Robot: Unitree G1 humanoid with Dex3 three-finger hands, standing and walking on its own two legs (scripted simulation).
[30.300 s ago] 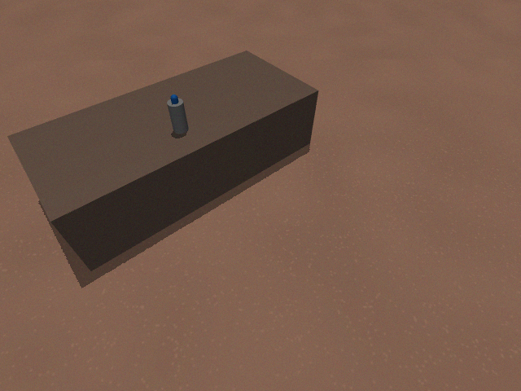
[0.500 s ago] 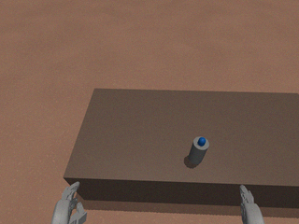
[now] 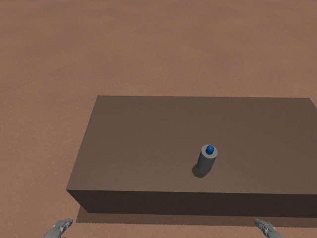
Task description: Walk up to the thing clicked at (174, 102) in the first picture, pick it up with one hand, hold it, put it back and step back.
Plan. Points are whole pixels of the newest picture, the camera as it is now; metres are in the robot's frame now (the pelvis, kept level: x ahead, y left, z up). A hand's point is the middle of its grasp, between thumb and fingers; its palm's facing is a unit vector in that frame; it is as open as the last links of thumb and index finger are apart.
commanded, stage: stand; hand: right
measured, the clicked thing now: (207, 157) +0.50 -0.20 -0.29
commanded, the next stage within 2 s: none
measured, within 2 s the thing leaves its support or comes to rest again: neither
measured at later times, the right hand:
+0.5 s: hand out of the picture +0.06 -0.24 -0.12, palm faces -0.02 +0.94 -0.35, open 7.4 cm
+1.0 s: hand out of the picture +0.05 -0.24 -0.11, palm faces -0.02 +0.94 -0.35, open 7.4 cm
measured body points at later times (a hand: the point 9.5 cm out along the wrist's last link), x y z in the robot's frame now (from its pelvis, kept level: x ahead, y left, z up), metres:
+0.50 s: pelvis +0.01 +0.00 +0.04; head +0.00 +0.01 +0.49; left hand +0.07 +0.29 -0.10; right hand +0.06 -0.29 -0.09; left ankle +0.02 +0.15 -0.70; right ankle +0.01 -0.13 -0.70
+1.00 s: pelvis +0.00 +0.01 +0.05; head +0.00 +0.02 +0.50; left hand +0.05 +0.31 -0.09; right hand +0.05 -0.28 -0.09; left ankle +0.02 +0.15 -0.70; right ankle +0.01 -0.13 -0.70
